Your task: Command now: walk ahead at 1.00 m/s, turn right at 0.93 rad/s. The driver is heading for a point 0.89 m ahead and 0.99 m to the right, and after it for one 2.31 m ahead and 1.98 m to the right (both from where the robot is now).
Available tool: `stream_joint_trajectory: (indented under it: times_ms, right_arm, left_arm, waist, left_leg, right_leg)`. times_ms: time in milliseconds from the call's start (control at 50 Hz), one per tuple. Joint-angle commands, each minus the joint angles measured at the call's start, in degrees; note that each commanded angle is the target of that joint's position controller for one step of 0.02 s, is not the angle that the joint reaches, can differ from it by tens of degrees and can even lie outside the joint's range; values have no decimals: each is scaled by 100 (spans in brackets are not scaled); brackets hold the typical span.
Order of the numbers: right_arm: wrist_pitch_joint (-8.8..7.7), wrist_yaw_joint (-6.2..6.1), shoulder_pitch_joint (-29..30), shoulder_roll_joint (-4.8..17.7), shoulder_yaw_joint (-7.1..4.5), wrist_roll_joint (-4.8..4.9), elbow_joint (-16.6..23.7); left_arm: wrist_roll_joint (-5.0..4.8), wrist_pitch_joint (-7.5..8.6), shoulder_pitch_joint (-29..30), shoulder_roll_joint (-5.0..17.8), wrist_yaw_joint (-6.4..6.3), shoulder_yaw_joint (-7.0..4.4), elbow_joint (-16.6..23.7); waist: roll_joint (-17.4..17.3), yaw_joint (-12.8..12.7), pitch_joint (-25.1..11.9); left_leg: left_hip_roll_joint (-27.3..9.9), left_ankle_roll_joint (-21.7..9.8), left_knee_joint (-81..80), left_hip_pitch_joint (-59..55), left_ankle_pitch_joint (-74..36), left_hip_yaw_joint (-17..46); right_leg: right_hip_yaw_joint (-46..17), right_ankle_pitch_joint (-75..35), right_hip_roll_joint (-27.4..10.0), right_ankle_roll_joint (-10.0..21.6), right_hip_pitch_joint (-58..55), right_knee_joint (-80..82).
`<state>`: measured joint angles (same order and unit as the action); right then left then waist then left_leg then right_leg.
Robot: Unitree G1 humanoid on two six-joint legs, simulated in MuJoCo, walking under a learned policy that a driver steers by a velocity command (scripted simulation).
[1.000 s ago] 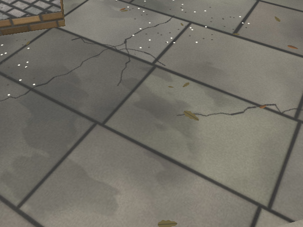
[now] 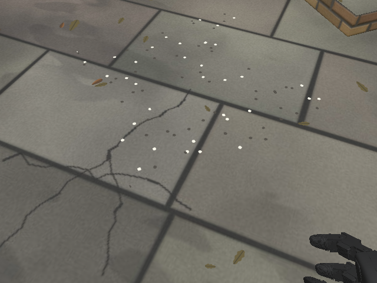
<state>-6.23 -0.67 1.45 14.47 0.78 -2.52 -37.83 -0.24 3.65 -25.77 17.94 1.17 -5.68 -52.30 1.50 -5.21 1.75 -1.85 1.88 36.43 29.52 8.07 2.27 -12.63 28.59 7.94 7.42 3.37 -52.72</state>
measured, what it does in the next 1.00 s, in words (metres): walks ahead, turning right: right foot, then left foot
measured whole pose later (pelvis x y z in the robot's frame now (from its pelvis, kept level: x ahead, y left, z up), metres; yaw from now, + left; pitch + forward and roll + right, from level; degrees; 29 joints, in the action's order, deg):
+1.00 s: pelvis +0.85 -0.25 +0.03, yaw -56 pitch +1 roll +3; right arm -4.1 -0.7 -18.4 18.3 -3.0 -2.1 -43.2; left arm 1.9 0.1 -10.5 22.4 3.0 -3.9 -40.0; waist 3.3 1.0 0.9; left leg -1.6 1.7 26.1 11.0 15.7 -6.8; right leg -0.4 16.2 0.2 6.0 33.4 -74.8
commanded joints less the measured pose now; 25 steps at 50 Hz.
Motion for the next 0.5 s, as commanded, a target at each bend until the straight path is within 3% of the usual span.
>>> stream_joint_trajectory:
  times_ms: [20, 40, 60, 80, 120, 140, 180, 260, 280, 300, 340, 360, 380, 400, 420, 440, 460, 480, 500]
  right_arm:
    - [102, -81, -1955, 1281, -570, -117, -269]
    - [112, -38, -1599, 829, -478, -45, -229]
    - [107, -4, -1629, 672, -452, -82, -367]
    - [72, -22, -1837, 571, -417, -52, -548]
    - [-20, 16, -2239, 305, -358, 105, -950]
    - [-76, 53, -2270, 392, -374, 137, -991]
    - [-141, 91, -2179, 415, -376, 147, -1016]
    - [-196, 31, -2153, 716, -416, 96, -1072]
    - [-183, 15, -2261, 798, -427, 92, -1107]
    - [-162, -11, -2400, 910, -439, 91, -1117]
    - [-32, -109, -2603, 1240, -511, 95, -1089]
    - [74, -153, -2509, 1414, -561, 69, -1036]
    - [174, -167, -2259, 1553, -606, 51, -925]
    - [248, -127, -2054, 1533, -615, 16, -804]
    - [240, -18, -1934, 1149, -576, 7, -728]
    - [106, 43, -2350, 786, -441, 75, 39]
    - [-62, 42, -1751, 1030, -415, 74, 220]
    - [-139, 41, -1548, 996, -372, 85, 223]
    - [-119, 29, -1407, 940, -343, 37, 232]
  left_arm:
    - [-8, 29, 403, 212, -81, 147, 934]
    - [107, -57, 763, 329, -20, 114, 948]
    - [153, -120, 969, 298, 51, 110, 954]
    - [215, -181, 1164, 199, 144, 125, 1072]
    - [221, -319, 1533, -45, 245, 216, 1320]
    - [213, -364, 1651, -64, 275, 253, 1485]
    - [211, -390, 2101, -18, 318, 318, 1744]
    - [188, -387, 2893, 125, 451, 410, 2063]
    - [191, -383, 3050, 116, 478, 434, 2082]
    - [189, -377, 3077, 129, 478, 443, 2063]
    - [179, -355, 2628, 311, 416, 392, 1897]
    - [175, -338, 1966, 486, 366, 319, 1717]
    - [173, -326, 898, 695, 300, 201, 1414]
    - [156, -290, -298, 936, 179, 24, 987]
    - [-37, -371, -18, 1245, 22, -183, 930]
    - [216, -472, 575, 1984, 26, -259, 1250]
    - [220, -500, 239, 1793, -52, -278, 1385]
    - [174, -432, 348, 1469, -112, -225, 1184]
    - [142, -330, 464, 1220, -144, -156, 1062]
  waist:
    - [-1540, 851, -1154]
    - [-915, 841, -518]
    - [-552, 806, -199]
    - [-562, 747, -97]
    - [-710, 665, 23]
    - [-810, 587, -16]
    - [-688, 504, 92]
    - [-345, 456, 541]
    - [-256, 489, 623]
    - [-296, 475, 548]
    - [-660, 168, 114]
    - [-777, -222, -256]
    - [-861, -727, -716]
    - [-639, -1162, -1190]
    - [573, -802, -926]
    - [1392, 85, -1582]
    - [223, -339, -1873]
    - [-336, -75, -831]
    - [-687, 260, -249]
  left_leg:
    - [-2299, -889, -2510, -4274, 4647, 4700]
    - [-1985, -864, -2325, -3569, 3643, 3415]
    - [-1720, -792, -2297, -3075, 2432, 2495]
    - [-1534, -725, -2300, -2780, 1681, 1803]
    - [-1267, -479, -2394, -2737, 529, 801]
    - [-1375, -485, -2432, -2742, -73, 523]
    - [-1255, -470, -2663, -2523, -1025, -243]
    - [-1015, -376, -3147, -2467, -1896, -1351]
    - [-960, -307, -3119, -2548, -2582, -1611]
    - [-947, -247, -2876, -2718, -3927, -1783]
    - [-1106, -165, -1887, -3280, -6383, -1854]
    - [-1237, -178, -939, -3318, -7045, -1816]
    - [-1385, -278, 362, -3038, -7243, -1688]
    - [-1309, -331, 2207, -2138, -6061, -1581]
    - [-148, -200, 4453, -497, -205, -1525]
    - [406, 88, 6228, 1777, 2053, -731]
    - [189, 26, 6111, 2303, 1614, 221]
    - [-122, -25, 5378, 2346, 1343, 291]
    - [-338, 2, 4654, 1934, 1289, 267]
  right_leg:
    - [568, -730, -586, 76, 4285, -3137]
    - [755, -1164, -825, 33, 4249, -2810]
    - [783, -1283, -999, -35, 4086, -2637]
    - [751, -1327, -1154, -69, 3980, -2492]
    - [822, -1482, -1343, -87, 4121, -2390]
    - [896, -1564, -1380, -112, 4235, -2292]
    - [1126, -2034, -1376, -161, 4220, -1913]
    - [1720, -2882, -1268, -49, 3772, -95]
    - [2005, -2927, -1122, 53, 3488, 346]
    - [2261, -2884, -886, 162, 3095, 632]
    - [2490, -2489, -446, 343, 2397, 862]
    - [2444, -2209, -277, 451, 1698, 891]
    - [2253, -1921, -177, 619, 628, 959]
    - [1819, -1756, -144, 816, -934, 1443]
    - [787, -1321, -628, 927, -1773, 1812]
    - [-2530, -1612, -2053, 2086, -3123, 2564]
    - [-3456, -775, -2313, 2216, -3093, 3507]
    - [-3160, -825, -2242, 1944, -2074, 3878]
    - [-2608, -1376, -1958, 1684, -1049, 3924]
Next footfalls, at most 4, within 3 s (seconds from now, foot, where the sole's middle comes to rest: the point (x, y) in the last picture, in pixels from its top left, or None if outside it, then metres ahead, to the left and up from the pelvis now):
0.42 right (236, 270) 0.53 -0.10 -0.75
0.82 left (256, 167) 0.97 -0.18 -0.75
1.28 right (365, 168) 1.01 -0.64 -0.75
1.68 left None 1.19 -0.90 -0.75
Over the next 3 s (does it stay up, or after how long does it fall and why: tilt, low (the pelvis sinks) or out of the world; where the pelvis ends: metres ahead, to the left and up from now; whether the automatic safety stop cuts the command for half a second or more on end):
stays up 1.09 -0.78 0.02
